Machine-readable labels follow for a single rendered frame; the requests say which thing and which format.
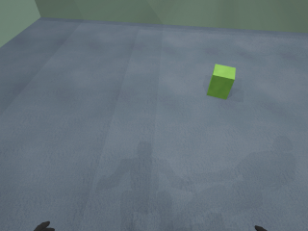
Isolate carton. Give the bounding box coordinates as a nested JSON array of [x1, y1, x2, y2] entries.
[[207, 64, 236, 100]]

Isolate robot left hand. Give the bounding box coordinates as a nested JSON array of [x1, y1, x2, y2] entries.
[[34, 221, 55, 231]]

